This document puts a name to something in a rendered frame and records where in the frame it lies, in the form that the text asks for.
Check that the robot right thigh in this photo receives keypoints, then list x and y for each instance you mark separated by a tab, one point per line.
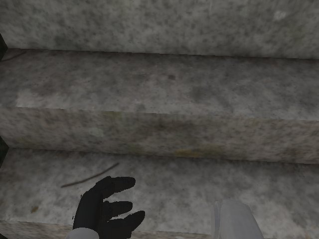
233	219

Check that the robot left forearm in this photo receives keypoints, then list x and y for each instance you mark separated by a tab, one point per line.
82	233

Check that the robot left hand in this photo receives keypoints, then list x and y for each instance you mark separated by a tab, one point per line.
95	214

